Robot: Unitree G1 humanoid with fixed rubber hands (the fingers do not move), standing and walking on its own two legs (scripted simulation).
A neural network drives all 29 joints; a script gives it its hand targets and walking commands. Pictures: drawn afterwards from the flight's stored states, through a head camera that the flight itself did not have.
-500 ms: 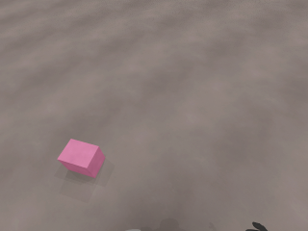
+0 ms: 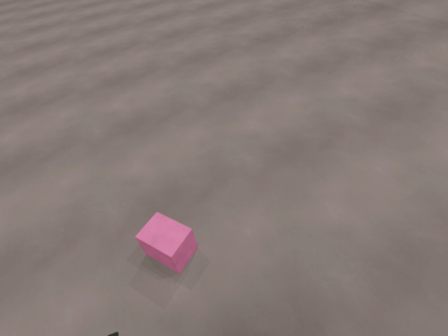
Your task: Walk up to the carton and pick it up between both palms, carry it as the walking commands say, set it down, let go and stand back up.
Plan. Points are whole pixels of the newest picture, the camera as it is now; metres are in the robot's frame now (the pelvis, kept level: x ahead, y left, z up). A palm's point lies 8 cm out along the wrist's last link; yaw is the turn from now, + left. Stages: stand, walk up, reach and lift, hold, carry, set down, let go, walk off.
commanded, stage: walk up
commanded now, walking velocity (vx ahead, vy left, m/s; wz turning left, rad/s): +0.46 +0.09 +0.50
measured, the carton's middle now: (168, 242) +0.70 +0.35 -0.68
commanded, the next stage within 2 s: none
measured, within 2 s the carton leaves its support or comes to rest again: neither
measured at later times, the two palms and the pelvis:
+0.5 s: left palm out of the picture +0.13 +0.34 -0.15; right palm (298, 255) +0.32 -0.14 -0.13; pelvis +0.17 +0.09 -0.01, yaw +13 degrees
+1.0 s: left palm (109, 277) +0.29 +0.31 -0.12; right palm (316, 235) +0.38 -0.19 -0.14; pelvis +0.28 +0.05 +0.00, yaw +19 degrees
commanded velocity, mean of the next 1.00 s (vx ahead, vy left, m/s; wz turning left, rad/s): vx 0.20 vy -0.02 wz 0.38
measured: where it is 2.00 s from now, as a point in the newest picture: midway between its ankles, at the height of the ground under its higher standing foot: outside the picture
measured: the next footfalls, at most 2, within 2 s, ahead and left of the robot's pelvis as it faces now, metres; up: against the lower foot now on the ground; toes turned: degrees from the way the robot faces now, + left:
left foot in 0.36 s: +0.28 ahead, +0.18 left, +0.00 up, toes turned +14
right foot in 0.98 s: +0.39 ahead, -0.04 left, +0.00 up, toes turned +14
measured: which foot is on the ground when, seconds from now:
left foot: up 0.00-0.34, down 0.36-0.96, up 0.98-1.00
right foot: down 0.00-0.38, up 0.40-0.96, down 0.98-1.00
